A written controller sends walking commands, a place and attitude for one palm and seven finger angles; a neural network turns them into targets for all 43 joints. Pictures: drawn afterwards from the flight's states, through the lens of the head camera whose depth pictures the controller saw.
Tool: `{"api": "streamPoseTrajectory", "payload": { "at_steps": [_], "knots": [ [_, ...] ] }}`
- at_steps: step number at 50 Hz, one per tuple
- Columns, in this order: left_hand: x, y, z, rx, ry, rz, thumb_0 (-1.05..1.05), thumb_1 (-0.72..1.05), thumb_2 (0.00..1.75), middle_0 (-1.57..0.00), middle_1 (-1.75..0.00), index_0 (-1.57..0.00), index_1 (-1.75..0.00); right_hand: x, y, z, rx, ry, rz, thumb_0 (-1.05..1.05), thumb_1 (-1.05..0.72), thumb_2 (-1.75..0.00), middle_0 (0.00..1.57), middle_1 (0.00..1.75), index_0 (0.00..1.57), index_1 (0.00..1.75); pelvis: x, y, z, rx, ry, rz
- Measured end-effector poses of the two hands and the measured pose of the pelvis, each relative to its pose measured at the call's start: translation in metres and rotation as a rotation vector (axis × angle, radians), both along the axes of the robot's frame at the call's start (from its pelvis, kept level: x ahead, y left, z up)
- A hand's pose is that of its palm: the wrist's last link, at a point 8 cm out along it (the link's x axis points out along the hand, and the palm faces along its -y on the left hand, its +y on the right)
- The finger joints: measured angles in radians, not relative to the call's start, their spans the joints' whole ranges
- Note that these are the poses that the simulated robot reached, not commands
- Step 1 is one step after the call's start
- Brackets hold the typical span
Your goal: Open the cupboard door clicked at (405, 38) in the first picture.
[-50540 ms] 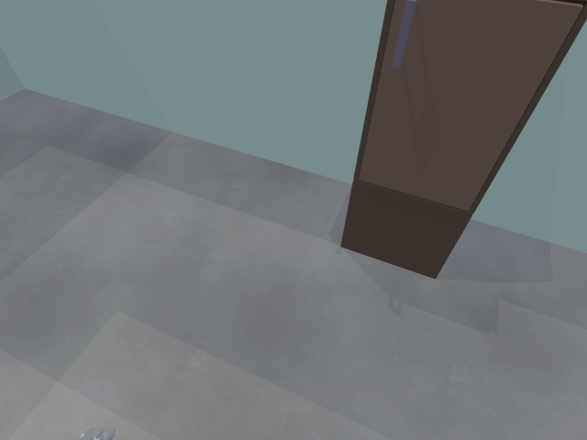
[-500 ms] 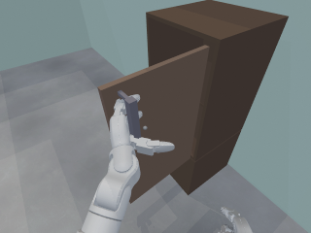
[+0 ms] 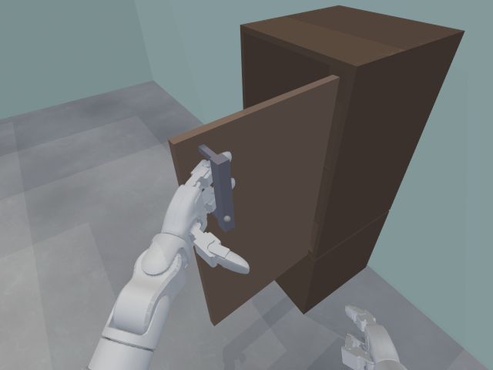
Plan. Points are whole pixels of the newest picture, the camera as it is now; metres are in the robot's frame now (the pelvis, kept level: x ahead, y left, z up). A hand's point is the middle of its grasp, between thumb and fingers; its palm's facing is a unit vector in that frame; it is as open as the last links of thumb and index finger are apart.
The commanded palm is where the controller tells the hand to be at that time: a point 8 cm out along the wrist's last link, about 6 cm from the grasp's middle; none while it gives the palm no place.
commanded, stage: slide the hand sideways off the handle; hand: left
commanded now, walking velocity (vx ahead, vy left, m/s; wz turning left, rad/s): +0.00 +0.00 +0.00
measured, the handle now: (216, 189) +0.35 +0.09 +0.15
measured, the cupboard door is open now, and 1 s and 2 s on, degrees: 94 94 94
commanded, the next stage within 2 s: draw the hand back to the body in 0.90 s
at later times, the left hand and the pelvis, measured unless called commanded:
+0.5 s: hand (199, 241) +0.25 +0.09 +0.15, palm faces -0.12 -0.99 -0.05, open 16.3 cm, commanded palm +0.22 +0.15 +0.15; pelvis +0.02 -0.02 +0.00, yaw -1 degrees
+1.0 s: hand (159, 261) +0.22 +0.14 +0.15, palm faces -0.07 -0.99 -0.08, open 16.3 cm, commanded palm +0.19 +0.19 +0.15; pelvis +0.02 -0.02 +0.00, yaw +1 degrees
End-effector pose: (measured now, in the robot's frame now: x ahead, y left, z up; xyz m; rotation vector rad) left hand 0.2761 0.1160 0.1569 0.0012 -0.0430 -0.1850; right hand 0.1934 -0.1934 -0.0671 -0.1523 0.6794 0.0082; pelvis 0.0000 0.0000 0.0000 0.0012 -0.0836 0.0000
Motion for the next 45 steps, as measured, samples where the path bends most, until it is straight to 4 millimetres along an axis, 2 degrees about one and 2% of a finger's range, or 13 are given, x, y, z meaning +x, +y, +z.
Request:
{"api": "streamPoseTrajectory", "payload": {
  "at_steps": [5,15,27,37,45],
  "knots": [
    [-0.008,-0.002,-0.003,0.005,-0.015,0.025,-0.01,-0.51,0.30,-0.17,-0.32,-0.15,-0.31,-0.002,-0.005,0.002,-0.002,-0.003,-0.003,0.01,-0.90,-0.90,0.20,0.30,0.20,0.30,0.001,-0.003,-0.001,0.000,0.004,-0.009],
    [-0.021,0.017,-0.005,0.029,-0.006,0.036,-0.01,-0.50,0.30,-0.19,-0.32,-0.16,-0.30,-0.003,-0.023,0.000,-0.012,-0.004,-0.039,0.01,-0.90,-0.90,0.20,0.30,0.20,0.30,0.008,-0.012,0.000,-0.001,0.009,-0.019],
    [-0.043,0.036,-0.007,0.048,-0.007,0.074,-0.01,-0.50,0.30,-0.20,-0.33,-0.16,-0.30,0.008,-0.041,0.000,-0.022,-0.054,-0.052,0.01,-0.90,-0.90,0.20,0.30,0.20,0.30,0.019,-0.022,-0.002,0.002,0.024,-0.011],
    [-0.058,0.052,-0.007,0.070,-0.010,0.086,-0.01,-0.50,0.30,-0.20,-0.33,-0.16,-0.30,0.016,-0.047,0.001,-0.018,-0.107,-0.046,0.01,-0.90,-0.90,0.20,0.30,0.20,0.30,0.025,-0.027,-0.003,0.003,0.031,-0.006],
    [-0.072,0.076,-0.008,0.080,-0.009,0.132,-0.01,-0.50,0.30,-0.17,-0.31,-0.15,-0.30,0.018,-0.047,0.000,-0.024,-0.128,-0.032,0.01,-0.90,-0.90,0.20,0.30,0.20,0.30,0.025,-0.028,-0.004,0.000,0.034,0.003]
  ]
}}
